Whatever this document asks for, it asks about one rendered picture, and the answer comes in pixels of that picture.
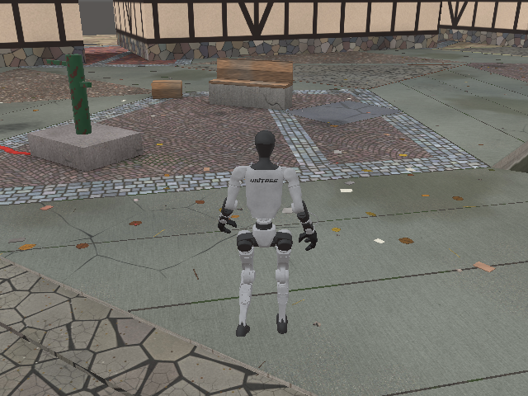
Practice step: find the robot right upper arm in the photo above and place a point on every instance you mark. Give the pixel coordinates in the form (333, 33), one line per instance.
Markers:
(295, 191)

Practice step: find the humanoid robot head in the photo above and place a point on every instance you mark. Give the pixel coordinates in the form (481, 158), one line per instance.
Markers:
(265, 143)

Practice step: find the robot left upper arm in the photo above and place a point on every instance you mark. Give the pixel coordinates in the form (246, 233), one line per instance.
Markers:
(234, 185)

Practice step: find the right robot forearm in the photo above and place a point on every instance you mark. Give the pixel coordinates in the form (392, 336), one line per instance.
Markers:
(305, 220)

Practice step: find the left robot forearm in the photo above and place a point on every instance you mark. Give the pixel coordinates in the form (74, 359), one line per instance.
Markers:
(225, 214)

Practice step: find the robot left hand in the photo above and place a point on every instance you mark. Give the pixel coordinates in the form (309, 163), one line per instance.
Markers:
(223, 229)

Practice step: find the robot right hand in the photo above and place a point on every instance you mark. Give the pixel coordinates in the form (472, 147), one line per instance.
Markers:
(309, 238)

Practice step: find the robot right thigh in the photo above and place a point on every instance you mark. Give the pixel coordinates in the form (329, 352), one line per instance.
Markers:
(283, 249)

